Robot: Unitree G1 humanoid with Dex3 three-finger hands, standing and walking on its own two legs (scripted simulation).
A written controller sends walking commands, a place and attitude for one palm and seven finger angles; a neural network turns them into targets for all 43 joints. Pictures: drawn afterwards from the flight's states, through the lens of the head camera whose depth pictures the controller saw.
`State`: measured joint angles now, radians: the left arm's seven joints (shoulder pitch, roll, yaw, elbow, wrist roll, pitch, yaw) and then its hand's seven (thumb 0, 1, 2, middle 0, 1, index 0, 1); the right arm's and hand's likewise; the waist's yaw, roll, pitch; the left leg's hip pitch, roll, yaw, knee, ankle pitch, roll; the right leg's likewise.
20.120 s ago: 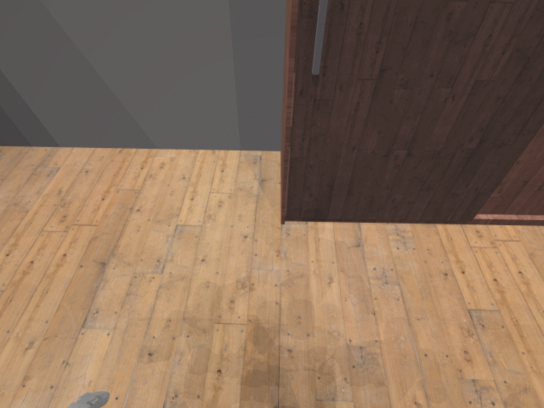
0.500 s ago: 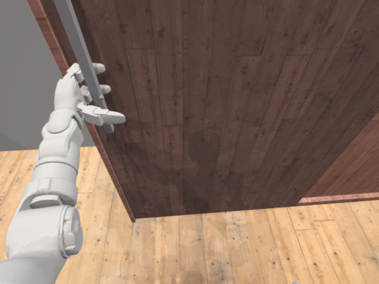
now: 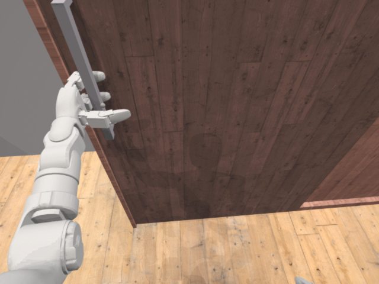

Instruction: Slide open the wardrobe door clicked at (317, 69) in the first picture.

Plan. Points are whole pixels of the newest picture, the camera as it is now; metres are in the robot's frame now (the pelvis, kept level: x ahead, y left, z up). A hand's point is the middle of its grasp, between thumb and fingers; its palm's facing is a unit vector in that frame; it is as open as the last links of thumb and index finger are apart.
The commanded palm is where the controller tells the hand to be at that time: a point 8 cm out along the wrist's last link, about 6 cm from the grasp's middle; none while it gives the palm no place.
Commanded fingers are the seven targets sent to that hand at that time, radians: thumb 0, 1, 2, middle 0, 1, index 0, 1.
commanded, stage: grip the handle and tug to test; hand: left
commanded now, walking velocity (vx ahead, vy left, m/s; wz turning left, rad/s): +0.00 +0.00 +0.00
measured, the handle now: (92, 81) +0.50 +0.22 +0.18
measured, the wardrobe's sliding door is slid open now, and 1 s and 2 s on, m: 0.00 0.00 0.00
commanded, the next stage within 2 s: tug the door sideways, standing still in 1.12 s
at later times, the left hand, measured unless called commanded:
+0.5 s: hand (102, 104) +0.44 +0.19 +0.16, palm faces +0.13 -0.99 +0.00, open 5.8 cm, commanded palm +0.40 +0.24 +0.16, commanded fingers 0.00 0.90 0.90 -0.45 -1.40 -0.45 -1.40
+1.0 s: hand (103, 104) +0.44 +0.19 +0.16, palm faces +0.14 -0.99 -0.01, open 5.8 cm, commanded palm +0.38 +0.23 +0.16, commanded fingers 0.00 0.90 0.90 -0.45 -1.40 -0.45 -1.40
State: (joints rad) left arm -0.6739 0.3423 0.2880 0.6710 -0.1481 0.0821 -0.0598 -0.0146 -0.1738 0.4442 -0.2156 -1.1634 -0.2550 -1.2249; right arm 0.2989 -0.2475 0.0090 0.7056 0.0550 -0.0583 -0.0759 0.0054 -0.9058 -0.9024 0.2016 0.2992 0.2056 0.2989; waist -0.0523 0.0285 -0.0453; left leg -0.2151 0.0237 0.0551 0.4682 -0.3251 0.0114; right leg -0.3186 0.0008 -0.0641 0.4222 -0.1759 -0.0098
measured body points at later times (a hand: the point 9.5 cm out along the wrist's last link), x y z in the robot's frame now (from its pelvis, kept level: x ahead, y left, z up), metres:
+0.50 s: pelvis +0.02 +0.01 +0.00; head +0.04 +0.01 +0.45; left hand +0.43 +0.25 +0.16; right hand +0.14 -0.25 -0.11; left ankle -0.06 +0.10 -0.74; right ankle +0.02 -0.12 -0.74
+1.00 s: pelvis +0.03 +0.01 +0.00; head +0.04 +0.00 +0.45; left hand +0.43 +0.24 +0.16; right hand +0.14 -0.25 -0.11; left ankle -0.06 +0.11 -0.74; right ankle +0.02 -0.12 -0.74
